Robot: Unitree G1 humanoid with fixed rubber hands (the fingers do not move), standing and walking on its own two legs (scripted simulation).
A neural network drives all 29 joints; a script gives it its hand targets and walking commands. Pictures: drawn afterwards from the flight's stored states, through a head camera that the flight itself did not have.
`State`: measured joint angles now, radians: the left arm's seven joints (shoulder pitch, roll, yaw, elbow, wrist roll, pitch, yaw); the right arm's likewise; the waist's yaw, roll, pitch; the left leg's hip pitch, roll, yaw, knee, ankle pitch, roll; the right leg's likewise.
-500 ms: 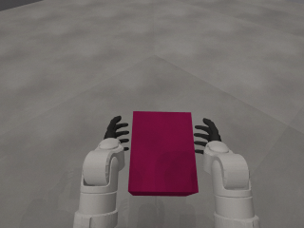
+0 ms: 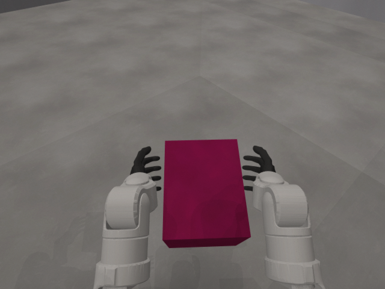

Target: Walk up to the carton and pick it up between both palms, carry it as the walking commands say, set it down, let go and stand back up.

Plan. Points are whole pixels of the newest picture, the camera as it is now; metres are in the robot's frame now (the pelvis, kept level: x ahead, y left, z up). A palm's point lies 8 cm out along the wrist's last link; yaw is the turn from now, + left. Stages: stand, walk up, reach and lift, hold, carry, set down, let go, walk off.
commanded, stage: carry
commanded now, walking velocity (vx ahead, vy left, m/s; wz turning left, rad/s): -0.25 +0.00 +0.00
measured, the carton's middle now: (201, 195) +0.34 +0.01 +0.00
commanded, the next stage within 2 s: none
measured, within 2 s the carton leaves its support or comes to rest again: neither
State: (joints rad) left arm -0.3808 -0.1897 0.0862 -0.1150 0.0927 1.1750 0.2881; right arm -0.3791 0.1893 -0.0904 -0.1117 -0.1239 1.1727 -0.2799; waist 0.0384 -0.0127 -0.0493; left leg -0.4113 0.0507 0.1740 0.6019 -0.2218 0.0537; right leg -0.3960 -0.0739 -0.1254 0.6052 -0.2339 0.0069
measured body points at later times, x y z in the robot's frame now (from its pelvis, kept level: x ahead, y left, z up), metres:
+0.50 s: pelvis -0.08 -0.02 -0.01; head -0.05 -0.01 +0.44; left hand +0.25 +0.11 +0.08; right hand +0.25 -0.14 +0.08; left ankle +0.05 +0.09 -0.72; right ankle +0.05 -0.12 -0.73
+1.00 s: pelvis -0.18 -0.03 +0.00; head -0.15 -0.04 +0.45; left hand +0.15 +0.10 +0.09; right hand +0.15 -0.15 +0.08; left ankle -0.04 +0.09 -0.72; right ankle -0.20 -0.13 -0.73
